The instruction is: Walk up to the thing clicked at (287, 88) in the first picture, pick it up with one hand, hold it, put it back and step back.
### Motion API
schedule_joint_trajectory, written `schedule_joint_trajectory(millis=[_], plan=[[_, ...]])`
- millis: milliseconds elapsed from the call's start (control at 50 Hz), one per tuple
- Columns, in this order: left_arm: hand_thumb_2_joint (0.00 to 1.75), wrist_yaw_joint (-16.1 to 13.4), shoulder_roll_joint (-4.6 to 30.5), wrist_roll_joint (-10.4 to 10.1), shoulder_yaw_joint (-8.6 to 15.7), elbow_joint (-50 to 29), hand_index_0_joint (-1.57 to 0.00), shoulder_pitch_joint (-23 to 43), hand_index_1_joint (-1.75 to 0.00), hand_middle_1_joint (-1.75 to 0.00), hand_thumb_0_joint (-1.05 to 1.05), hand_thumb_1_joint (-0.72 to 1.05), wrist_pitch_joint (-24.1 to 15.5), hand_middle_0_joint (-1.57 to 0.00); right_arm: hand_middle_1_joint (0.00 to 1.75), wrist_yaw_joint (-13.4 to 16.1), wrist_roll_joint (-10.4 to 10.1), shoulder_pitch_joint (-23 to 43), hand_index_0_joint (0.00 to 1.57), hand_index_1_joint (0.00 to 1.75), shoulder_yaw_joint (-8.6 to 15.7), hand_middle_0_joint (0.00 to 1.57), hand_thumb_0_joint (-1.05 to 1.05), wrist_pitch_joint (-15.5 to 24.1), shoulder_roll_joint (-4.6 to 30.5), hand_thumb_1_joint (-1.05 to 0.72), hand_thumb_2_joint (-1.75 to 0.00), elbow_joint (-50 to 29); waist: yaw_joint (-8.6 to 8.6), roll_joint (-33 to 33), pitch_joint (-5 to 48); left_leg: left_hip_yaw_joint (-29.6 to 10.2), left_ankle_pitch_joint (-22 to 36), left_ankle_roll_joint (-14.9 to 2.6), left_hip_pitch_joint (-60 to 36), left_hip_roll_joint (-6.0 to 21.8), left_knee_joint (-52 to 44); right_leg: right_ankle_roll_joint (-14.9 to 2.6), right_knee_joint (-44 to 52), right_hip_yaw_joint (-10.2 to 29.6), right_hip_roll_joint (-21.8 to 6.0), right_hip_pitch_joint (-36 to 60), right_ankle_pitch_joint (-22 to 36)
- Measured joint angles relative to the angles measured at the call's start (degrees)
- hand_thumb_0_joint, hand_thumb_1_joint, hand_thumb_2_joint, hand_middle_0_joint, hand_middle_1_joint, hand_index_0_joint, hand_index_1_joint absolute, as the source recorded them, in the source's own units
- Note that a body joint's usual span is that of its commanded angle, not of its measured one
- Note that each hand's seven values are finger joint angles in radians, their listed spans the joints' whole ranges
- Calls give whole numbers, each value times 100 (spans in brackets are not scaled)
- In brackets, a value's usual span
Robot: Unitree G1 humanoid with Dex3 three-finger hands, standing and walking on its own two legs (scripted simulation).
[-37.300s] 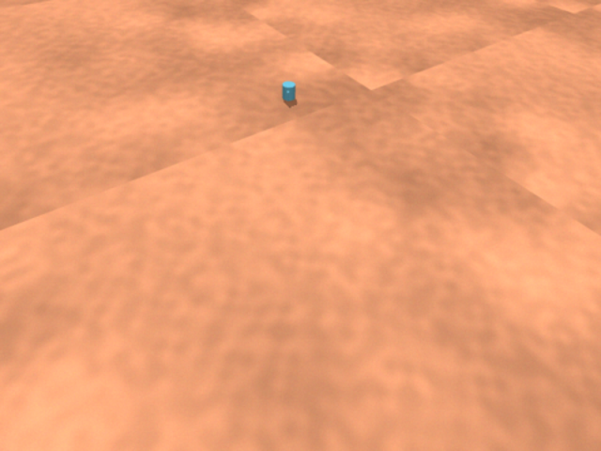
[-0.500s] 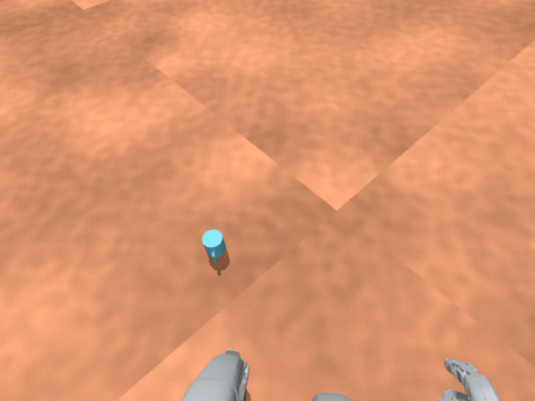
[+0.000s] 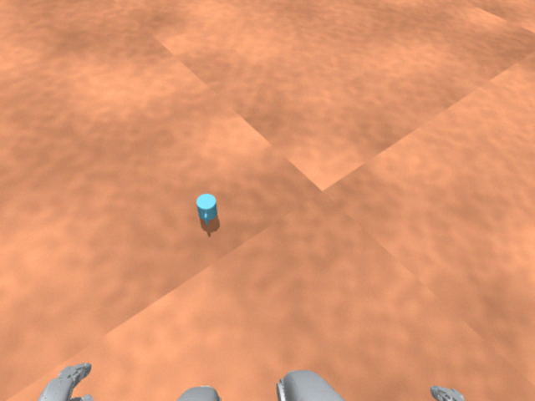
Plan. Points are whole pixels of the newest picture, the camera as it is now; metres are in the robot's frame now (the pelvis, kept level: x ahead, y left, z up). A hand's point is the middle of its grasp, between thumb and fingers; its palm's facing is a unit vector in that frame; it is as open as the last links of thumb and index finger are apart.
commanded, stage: step back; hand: left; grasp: from above
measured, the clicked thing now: (206, 210) +0.89 +0.23 -0.72
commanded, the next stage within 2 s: stand in 1.28 s
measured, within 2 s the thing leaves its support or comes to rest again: neither
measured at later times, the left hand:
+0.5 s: hand out of the picture -0.07 +0.28 -0.13, palm faces +0.06 -0.89 -0.46, open 7.4 cm
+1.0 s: hand out of the picture -0.02 +0.23 -0.13, palm faces +0.06 -0.91 -0.40, open 7.4 cm
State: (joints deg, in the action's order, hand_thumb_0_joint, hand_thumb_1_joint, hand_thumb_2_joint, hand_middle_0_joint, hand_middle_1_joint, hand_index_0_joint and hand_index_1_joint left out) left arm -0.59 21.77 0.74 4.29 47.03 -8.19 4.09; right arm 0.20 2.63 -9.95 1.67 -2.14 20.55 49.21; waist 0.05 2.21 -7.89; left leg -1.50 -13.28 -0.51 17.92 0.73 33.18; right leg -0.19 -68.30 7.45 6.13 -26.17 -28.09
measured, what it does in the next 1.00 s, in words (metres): steps on the spot: right foot, then left foot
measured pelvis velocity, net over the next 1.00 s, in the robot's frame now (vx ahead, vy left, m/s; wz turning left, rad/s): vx -0.08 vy -0.03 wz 0.04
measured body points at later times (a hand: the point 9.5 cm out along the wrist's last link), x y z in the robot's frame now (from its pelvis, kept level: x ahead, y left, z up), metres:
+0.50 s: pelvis -0.12 -0.01 +0.00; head -0.10 -0.03 +0.44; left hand -0.07 +0.33 -0.10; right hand -0.06 -0.32 -0.14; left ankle -0.12 +0.12 -0.73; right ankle -0.10 -0.14 -0.73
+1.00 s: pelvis -0.08 -0.03 +0.00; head -0.06 -0.05 +0.45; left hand -0.02 +0.28 -0.10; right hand +0.00 -0.34 -0.14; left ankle -0.06 +0.13 -0.69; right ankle -0.05 -0.13 -0.73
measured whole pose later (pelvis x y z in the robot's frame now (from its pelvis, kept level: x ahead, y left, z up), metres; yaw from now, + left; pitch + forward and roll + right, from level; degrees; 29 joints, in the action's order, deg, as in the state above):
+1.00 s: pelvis -0.08 -0.03 +0.00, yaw +2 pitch -3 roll +0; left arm -0.2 18.8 1.9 2.9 55.6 -11.9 -3.9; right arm -0.8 1.3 -12.9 3.1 -0.8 23.1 56.2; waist -1.4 -3.2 -4.6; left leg -6.1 -24.8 0.1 22.2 -0.2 50.1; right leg -2.3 -32.1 -3.8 -0.3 -14.4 -15.1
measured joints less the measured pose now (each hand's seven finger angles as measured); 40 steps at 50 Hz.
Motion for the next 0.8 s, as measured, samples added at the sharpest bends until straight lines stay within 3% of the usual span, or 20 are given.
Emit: schedule_joint_trajectory(millis=[60, 120, 140, 160, 180, 220, 260, 300, 360, 460, 500, 520, 560, 600, 700, 740, 760, 780, 800], plan=[[90, -9, 49, 17, 0, 128, -20, -158, -30, -30, 1, 90, -80, -20, 30, -5, -20, 239, 21, 30, 42, 21, 1, 2, 81, -90, -89, -159, -105, -31, -35, 85, 185, 5, 249, 96, 21, 114, 961, -154, -250, 602, -75], [90, -14, 74, 35, -22, 320, -20, -367, -30, -30, 1, 90, -245, -20, 30, -33, -41, 516, 21, 30, 65, 21, 1, -20, 194, -90, -89, -281, -218, -117, -65, 247, 207, 95, 579, 237, 344, 101, 2873, -399, -546, 1369, 238], [90, -31, -23, 63, -15, 471, -20, -352, -30, -30, 1, 90, -293, -20, 30, -36, -60, 618, 21, 30, 95, 21, 0, -39, 280, -90, -89, -267, -180, -373, -166, 125, 182, 99, 661, 387, 532, 40, 3127, -526, -404, 1505, 403], [90, -30, -135, 105, -36, 594, -20, -351, -30, -30, 1, 90, -316, -20, 30, -28, -85, 650, 21, 30, 130, 21, 0, -69, 357, -90, -89, -232, -98, -659, -235, -109, 97, -7, 717, 471, 681, -24, 3202, -687, -240, 1587, 515], [90, -5, -192, 147, -60, 652, -20, -423, -30, -30, 1, 90, -332, -20, 30, -13, -105, 600, 20, 30, 150, 21, 0, -106, 367, -90, -89, -186, -70, -765, -175, -327, -333, -36, 795, 369, 847, -68, 3177, -762, -206, 1559, 563], [90, 16, -180, 205, -86, 691, -20, -635, -30, -30, 1, 90, -343, -20, 30, -13, -127, 427, 20, 30, 146, 20, 0, -187, 275, -90, -89, -38, -272, -576, 74, -506, -1104, 45, 926, -62, 1520, -149, 3046, -576, -372, 1367, 596], [90, -11, -176, 213, -76, 757, -20, -770, -30, -30, 1, 90, -351, -20, 30, -61, -167, 281, 20, 30, 128, 20, 0, -209, 250, -90, -89, 83, -348, -438, 216, -649, -1182, 66, 953, -378, 2242, -150, 3149, -437, -534, 1313, 732], [90, -30, -187, 191, -55, 814, -20, -781, -30, -30, 1, 90, -379, -21, 30, -65, -182, 111, 20, 30, 130, 20, 0, -157, 282, -90, -89, 158, -259, -460, 299, -756, -1019, 83, 894, -499, 2547, -103, 3304, -511, -635, 1283, 878], [90, -16, -152, 206, -27, 741, -20, -746, -30, -30, 1, 90, -489, -21, 30, -79, -147, -126, 20, 30, 135, 20, 0, -115, 325, -90, -89, 306, -209, -556, 356, -718, -997, 148, 557, -394, 2242, -82, 3361, -645, -662, 1166, 990], [90, 36, 8, 224, 26, 580, -20, -556, -30, -30, 1, 90, -542, -21, 30, -183, -65, -442, 20, 30, 155, 20, 1, -37, 253, -90, -89, 627, -140, -520, 397, -235, -1389, 133, -255, -112, 563, -78, 3182, -974, -816, 997, 936], [90, 36, 117, 199, 28, 574, -20, -488, -30, -30, 1, 90, -496, -20, 30, -202, -37, -430, 20, 30, 186, 20, 1, 47, 124, -90, -89, 737, -173, -236, 296, -67, -510, 103, -542, -275, -38, -22, 2961, -870, -1024, 944, 855], [90, 27, 151, 173, 25, 586, -20, -519, -30, -30, 1, 90, -470, -20, 30, -208, -7, -431, 20, 30, 196, 20, 1, 97, 57, -90, -89, 742, -201, -94, 292, 35, -385, 92, -620, -353, -132, -58, 2789, -719, -1063, 883, 669], [90, 34, 135, 135, -1, 720, -20, -590, -30, -30, 1, 90, -419, -20, 30, -234, -6, -506, 20, 30, 192, 20, 1, 194, 18, -90, -89, 680, -88, -100, 441, 26, -444, -20, -599, -315, -118, -78, 2250, -663, -901, 659, 152], [90, 89, 145, 105, -27, 824, -20, -608, -30, -30, 1, 90, -408, -20, 30, -241, -16, -548, 20, 30, 182, 21, 1, 245, -4, -90, -89, 654, 19, -146, 506, -38, -460, -111, -663, -218, -196, -99, 1886, -711, -754, 522, 21], [90, 184, 196, 86, 0, 866, -20, -608, -30, -30, 1, 90, -520, -20, 30, -244, -9, -531, 21, 30, 170, 21, 1, 309, 0, -90, -89, 580, 97, -58, 510, 9, -437, 18, -779, -106, -311, -73, 2384, -823, -770, 481, 283], [90, 178, 164, 89, 7, 879, -20, -573, -30, -30, 1, 90, -569, -20, 30, -242, -36, -511, 21, 30, 176, 21, 1, 276, 65, -90, -89, 551, 107, -96, 482, 16, -562, 106, -753, -47, -138, -84, 2990, -884, -735, 678, 583], [90, 156, 120, 96, 7, 890, -20, -549, -30, -30, 1, 90, -620, -20, 30, -230, -61, -490, 21, 30, 178, 21, 1, 240, 119, -90, -89, 552, 91, -177, 452, 3, -686, 149, -710, 27, 53, -114, 3264, -930, -671, 791, 1070], [90, 129, 51, 112, 5, 903, -20, -513, -30, -30, 1, 90, -670, -20, 30, -203, -87, -468, 21, 30, 181, 21, 1, 200, 178, -90, -89, 561, 88, -325, 408, -63, -847, 131, -648, 139, 310, -151, 3361, -1017, -566, 869, 1449], [90, 102, -19, 145, 1, 904, -20, -485, -30, -30, 1, 90, -716, -20, 30, -164, -115, -453, 21, 30, 182, 21, 1, 158, 210, -90, -89, 580, 84, -442, 396, -214, -1049, 76, -523, 157, 656, -190, 3329, -1099, -490, 893, 1447]])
